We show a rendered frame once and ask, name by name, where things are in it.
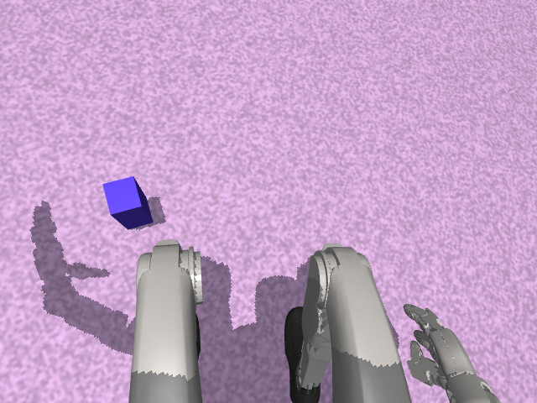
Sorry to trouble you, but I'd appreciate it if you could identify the right robot foot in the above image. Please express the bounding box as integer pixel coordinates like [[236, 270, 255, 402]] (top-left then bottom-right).
[[284, 306, 321, 403]]

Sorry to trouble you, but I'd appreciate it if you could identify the right robot arm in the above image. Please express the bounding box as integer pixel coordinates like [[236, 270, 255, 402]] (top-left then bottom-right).
[[446, 374, 501, 403]]

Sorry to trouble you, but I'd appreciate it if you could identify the carton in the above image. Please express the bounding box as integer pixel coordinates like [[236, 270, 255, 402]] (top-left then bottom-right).
[[103, 176, 153, 230]]

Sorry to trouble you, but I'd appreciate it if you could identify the right robot hand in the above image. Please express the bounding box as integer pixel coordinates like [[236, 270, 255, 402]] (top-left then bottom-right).
[[404, 304, 477, 390]]

